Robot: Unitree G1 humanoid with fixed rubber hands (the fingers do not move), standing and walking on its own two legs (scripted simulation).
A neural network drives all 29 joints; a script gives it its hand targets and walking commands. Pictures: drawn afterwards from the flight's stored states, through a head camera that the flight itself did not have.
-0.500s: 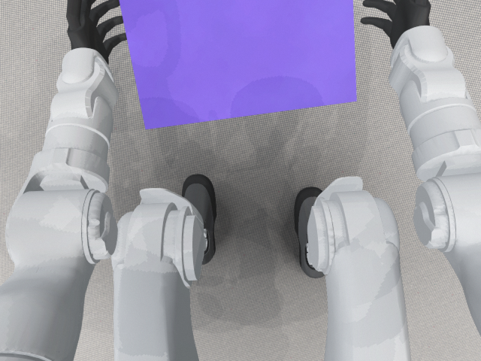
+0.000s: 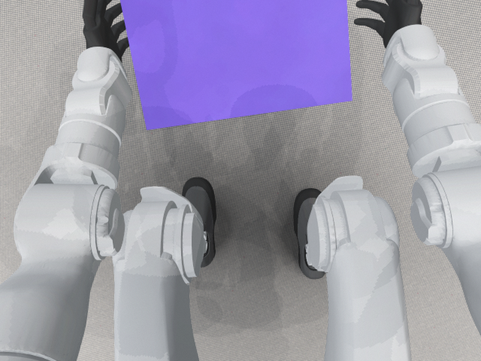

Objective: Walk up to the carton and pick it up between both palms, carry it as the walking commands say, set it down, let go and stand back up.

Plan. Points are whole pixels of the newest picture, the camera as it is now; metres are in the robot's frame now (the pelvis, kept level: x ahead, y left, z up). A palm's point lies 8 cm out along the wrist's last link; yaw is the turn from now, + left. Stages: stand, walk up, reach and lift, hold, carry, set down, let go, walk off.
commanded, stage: reach and lift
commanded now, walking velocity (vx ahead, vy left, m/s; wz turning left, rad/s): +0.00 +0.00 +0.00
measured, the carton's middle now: (239, 49) +0.51 +0.01 -0.24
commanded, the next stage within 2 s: none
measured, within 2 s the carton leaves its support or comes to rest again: leaves its support in 1.20 s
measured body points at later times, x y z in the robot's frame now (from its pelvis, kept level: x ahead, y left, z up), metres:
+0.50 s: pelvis +0.00 +0.01 +0.01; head +0.36 -0.01 +0.26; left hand +0.52 +0.19 -0.18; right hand +0.53 -0.16 -0.19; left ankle +0.14 +0.13 -0.34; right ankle +0.10 -0.12 -0.34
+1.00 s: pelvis +0.00 +0.00 -0.01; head +0.35 -0.02 +0.27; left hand +0.52 +0.18 -0.18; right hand +0.53 -0.17 -0.19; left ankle +0.14 +0.13 -0.34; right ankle +0.10 -0.12 -0.34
